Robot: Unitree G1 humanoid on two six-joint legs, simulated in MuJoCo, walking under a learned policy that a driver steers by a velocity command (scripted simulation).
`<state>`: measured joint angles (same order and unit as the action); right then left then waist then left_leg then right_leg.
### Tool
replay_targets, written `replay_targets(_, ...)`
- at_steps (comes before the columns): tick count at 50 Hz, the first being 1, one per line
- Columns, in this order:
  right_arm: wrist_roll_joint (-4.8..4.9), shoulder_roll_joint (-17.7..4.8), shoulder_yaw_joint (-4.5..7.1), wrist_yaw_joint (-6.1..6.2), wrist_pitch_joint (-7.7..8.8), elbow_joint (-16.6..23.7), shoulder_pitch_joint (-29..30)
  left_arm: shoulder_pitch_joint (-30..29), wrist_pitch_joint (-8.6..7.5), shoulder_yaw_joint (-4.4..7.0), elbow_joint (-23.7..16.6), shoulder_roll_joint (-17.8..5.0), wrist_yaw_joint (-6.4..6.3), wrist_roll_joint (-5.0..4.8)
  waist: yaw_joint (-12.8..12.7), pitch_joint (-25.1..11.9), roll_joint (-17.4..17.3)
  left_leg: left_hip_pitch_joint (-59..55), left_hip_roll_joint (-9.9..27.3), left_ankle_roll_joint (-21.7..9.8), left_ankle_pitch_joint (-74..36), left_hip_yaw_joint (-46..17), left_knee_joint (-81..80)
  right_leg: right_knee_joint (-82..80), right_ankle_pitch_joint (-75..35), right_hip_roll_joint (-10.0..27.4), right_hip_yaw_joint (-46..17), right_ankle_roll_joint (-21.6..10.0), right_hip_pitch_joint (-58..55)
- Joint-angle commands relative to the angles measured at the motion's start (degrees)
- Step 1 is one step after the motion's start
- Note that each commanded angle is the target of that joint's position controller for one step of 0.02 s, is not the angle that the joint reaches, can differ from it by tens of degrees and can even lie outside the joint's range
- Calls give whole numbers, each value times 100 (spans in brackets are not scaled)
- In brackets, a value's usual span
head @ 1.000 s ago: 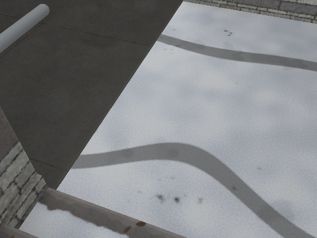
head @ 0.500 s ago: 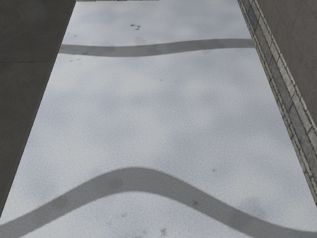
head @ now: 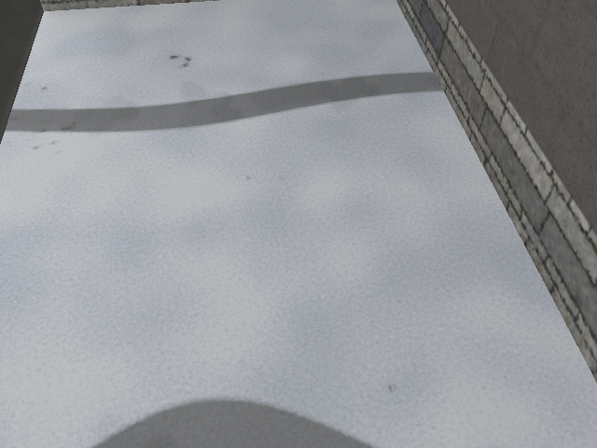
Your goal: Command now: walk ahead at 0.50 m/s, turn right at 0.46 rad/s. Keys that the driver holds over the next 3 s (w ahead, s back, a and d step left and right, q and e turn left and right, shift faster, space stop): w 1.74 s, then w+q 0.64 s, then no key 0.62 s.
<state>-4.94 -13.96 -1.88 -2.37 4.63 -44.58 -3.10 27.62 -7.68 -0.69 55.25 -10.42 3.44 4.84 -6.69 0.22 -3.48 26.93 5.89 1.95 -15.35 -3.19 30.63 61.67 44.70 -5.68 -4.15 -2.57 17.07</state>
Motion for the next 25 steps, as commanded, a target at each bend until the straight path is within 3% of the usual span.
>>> replay_targets(1, 79, -1004, 311, -30, -29, -289, -848, -101, 147, 214, -269, -1133, 70, -62, 628, 659, 306, -1585, 65, -247, -229, 187, -1298, -386, -1357, 1116, -2020, -887, 742)
replay_targets(2, 932, -965, 595, 32, 20, -355, -1175, 12, 335, 342, -150, -599, -355, -830, 674, -128, 201, -2056, 122, -456, -789, -8, -1095, 1159, -2241, 395, -1353, -609, 684)
replay_targets(3, 792, -1169, 598, 27, 53, -843, -2517, 720, 348, 234, 80, -199, -412, -888, 986, -1244, -563, -4432, 820, -751, -2935, -241, 625, 3465, 94, 47, -755, -149, 2309)
replay_targets(4, 761, -1399, 739, -19, -39, -1134, -3179, 1275, 281, 195, 28, 20, -479, -1045, 1003, -1761, -1419, -5512, 1558, -1279, -2286, -1459, 1020, 5944, 500, -124, -521, 237, 4103)
replay_targets(5, 861, -1705, 849, -89, -127, -1345, -3310, 903, 200, 160, -368, -35, -586, -1164, 992, -1882, -1539, -5407, 2313, -1881, 846, -3272, -265, 6725, -249, 99, -274, 313, 5118)
replay_targets(6, 840, -1174, 737, -20, -135, -1408, -3015, -395, 214, 217, -746, -125, -704, -1243, 1100, -874, -809, -4868, 2234, -1958, 2499, -3564, -1137, 6528, -906, 323, 112, 283, 6179)
replay_targets(7, 570, -494, 517, 68, -73, -1213, -2503, -1546, 273, 263, -1015, -393, -782, -1118, 1242, -277, 212, -3945, 2110, -1841, 2710, -3119, -1261, 5747, -1627, 614, -157, 100, 6116)
replay_targets(8, 441, -310, 398, 92, -10, -1181, -1967, -1796, 357, 226, -1173, -273, -773, -984, 982, -37, 324, -2791, 2051, -1831, 2080, -2962, -1105, 5396, -1886, 755, -307, 34, 5480)
replay_targets(9, 428, -121, 306, 100, 6, -1169, -1576, -1689, 431, 203, -1176, -116, -724, -829, 591, 192, 359, -1869, 1782, -1682, 1895, -2440, -995, 4867, -1999, 892, -480, -63, 5078)
replay_targets(10, 403, 213, 195, 109, 44, -1231, -1431, -1666, 458, 263, -1163, -182, -639, -812, 380, 444, 144, -1358, 1267, -1247, 2270, -1641, -963, 3699, -2703, 949, -721, -227, 4899)
replay_targets(11, 359, 52, 204, 181, 50, -1106, -1068, -1706, 420, 255, -1270, -205, -574, -714, 200, 454, -52, -574, 771, -1064, 2233, -898, -1286, 2161, -3362, 974, -449, -166, 4129)
replay_targets(12, 329, -282, 278, 274, 71, -1028, -1029, -1831, 380, 326, -1314, -355, -541, -572, 262, 467, -136, 51, 466, -1101, 1730, -378, -1710, 792, -4122, 937, -11, -15, 3161)
replay_targets(13, 382, -444, 326, 379, 72, -1086, -1251, -2012, 345, 308, -1350, -274, -500, -462, 376, 178, -214, 30, 360, -1134, 1260, -137, -1741, -230, -4827, 937, 199, 124, 2380)
replay_targets(15, 636, -686, 409, 494, 78, -1227, -1711, -2584, 345, 264, -1530, -118, -401, -574, 571, -31, -328, -423, 452, -1192, 860, -97, -1924, -1447, -5260, 765, 368, 331, 1603)
replay_targets(16, 694, -783, 465, 529, 59, -1261, -1817, -2836, 352, 245, -1597, -90, -348, -650, 646, 80, -238, -931, 604, -1215, 888, -177, -1926, -1903, -5086, 741, 371, 340, 1758)
replay_targets(18, 728, -770, 542, 532, -3, -1354, -2157, -3358, 344, 226, -1723, -84, -248, -678, 915, 348, 7, -1888, 842, -1209, 1005, -343, -1816, -2619, -4798, 728, 399, 214, 2220)
replay_targets(21, 637, -619, 599, 444, -97, -1538, -2591, -3771, 299, 280, -1839, -191, -134, -665, 1053, 430, -18, -2715, 968, -1136, 386, -303, -1377, -3198, -4272, 585, 543, -91, 2135)
replay_targets(23, 616, -685, 637, 371, -118, -1523, -2539, -3116, 285, 446, -1661, -468, -143, -622, 643, -134, -221, -2774, 735, -998, -1324, -10, -415, -3531, -4068, 276, 757, -375, 708)
replay_targets(24, 604, -696, 644, 340, -93, -1365, -2211, -1965, 286, 616, -1321, -837, -179, -578, 97, -802, -281, -2038, 488, -854, -1621, 216, 748, -3231, -4598, 430, 506, -637, -999)
replay_targets(25, 473, -439, 559, 301, 9, -1161, -2216, -666, 323, 778, -1045, -1435, -253, -491, -233, -1919, 557, -117, -7, -575, 531, 520, 2882, -2785, -5550, 1772, -1097, -1242, -3509)
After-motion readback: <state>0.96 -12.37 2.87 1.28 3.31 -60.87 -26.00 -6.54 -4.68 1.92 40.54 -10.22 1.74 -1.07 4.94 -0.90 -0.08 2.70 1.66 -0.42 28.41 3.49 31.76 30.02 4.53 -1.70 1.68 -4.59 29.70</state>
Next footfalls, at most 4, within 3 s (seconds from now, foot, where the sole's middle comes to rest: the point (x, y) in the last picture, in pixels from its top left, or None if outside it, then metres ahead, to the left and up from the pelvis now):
0.04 left None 0.15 0.14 -0.84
0.48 right None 0.44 -0.09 -0.84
1.02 left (294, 364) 0.74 0.13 -0.84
1.54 right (392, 298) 0.97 -0.12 -0.84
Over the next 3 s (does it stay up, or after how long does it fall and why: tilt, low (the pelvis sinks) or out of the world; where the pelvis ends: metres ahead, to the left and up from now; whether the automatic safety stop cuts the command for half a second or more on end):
stays up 1.44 0.13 -0.06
